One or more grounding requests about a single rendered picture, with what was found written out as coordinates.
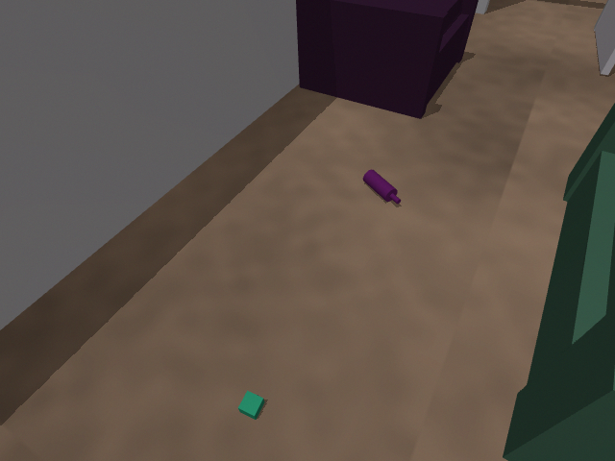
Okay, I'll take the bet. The sofa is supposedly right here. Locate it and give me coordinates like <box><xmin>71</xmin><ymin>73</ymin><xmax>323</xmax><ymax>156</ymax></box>
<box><xmin>503</xmin><ymin>103</ymin><xmax>615</xmax><ymax>461</ymax></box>

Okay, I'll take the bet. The armchair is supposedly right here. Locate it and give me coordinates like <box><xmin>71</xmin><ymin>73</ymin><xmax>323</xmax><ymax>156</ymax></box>
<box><xmin>296</xmin><ymin>0</ymin><xmax>479</xmax><ymax>119</ymax></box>

